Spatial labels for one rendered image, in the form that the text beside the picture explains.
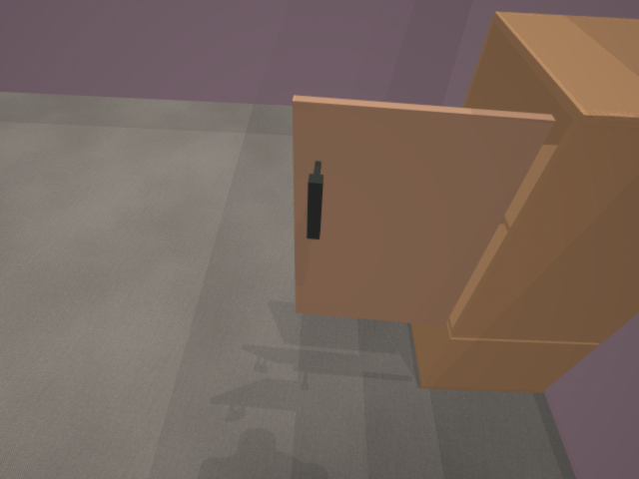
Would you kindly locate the handle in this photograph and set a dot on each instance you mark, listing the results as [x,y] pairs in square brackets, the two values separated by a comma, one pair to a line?
[314,202]

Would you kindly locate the cupboard door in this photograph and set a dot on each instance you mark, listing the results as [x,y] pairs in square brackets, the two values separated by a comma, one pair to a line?
[411,198]

